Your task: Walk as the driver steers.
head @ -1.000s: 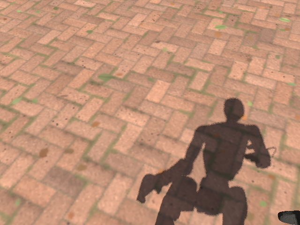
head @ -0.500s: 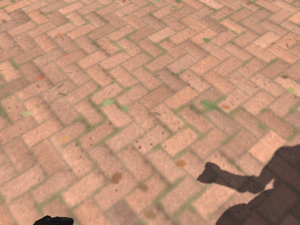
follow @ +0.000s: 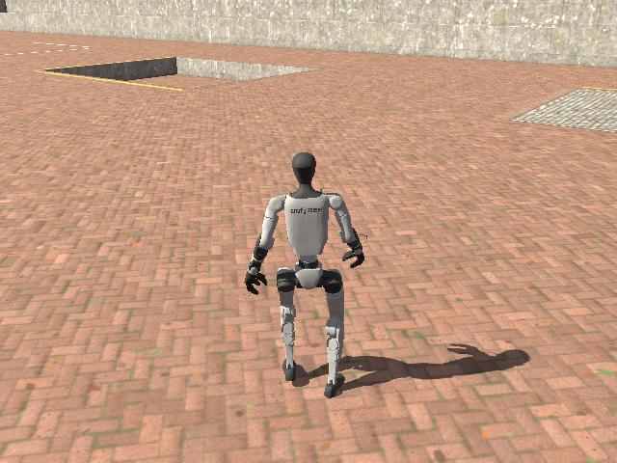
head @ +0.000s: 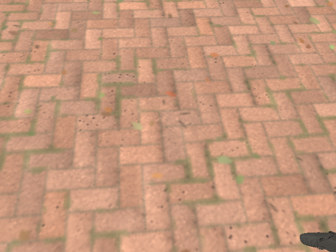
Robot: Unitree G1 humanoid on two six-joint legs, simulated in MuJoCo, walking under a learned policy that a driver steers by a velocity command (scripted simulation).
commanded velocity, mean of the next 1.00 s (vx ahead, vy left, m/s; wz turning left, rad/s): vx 0.20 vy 0.00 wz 0.91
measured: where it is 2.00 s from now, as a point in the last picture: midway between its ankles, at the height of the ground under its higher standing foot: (2, 190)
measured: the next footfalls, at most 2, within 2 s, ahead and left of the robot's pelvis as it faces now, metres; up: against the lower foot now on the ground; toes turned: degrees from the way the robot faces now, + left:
left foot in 0.10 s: +0.12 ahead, +0.11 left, +0.00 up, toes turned +11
right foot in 0.54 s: +0.36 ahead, +0.02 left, +0.00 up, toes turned +36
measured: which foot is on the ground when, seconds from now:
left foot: up 0.00-0.08, down 0.10-0.54, up 0.56-0.98, down 1.00-1.00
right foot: down 0.00-0.10, up 0.12-0.52, down 0.54-1.00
